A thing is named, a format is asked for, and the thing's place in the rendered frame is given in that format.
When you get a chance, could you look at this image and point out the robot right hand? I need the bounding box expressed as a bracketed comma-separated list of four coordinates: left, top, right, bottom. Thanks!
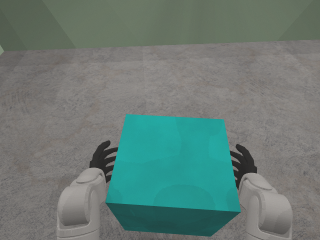
[230, 144, 257, 190]

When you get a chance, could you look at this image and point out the robot left hand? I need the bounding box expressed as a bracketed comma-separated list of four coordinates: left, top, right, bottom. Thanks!
[89, 140, 119, 183]

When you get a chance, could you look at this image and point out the left robot forearm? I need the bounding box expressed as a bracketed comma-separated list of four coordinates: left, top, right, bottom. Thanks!
[56, 167, 106, 240]

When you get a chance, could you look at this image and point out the carton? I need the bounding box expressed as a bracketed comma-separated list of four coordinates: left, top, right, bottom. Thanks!
[105, 114, 241, 237]

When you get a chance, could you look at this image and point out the right robot forearm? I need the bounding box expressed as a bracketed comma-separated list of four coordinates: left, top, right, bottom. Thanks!
[238, 173, 293, 240]

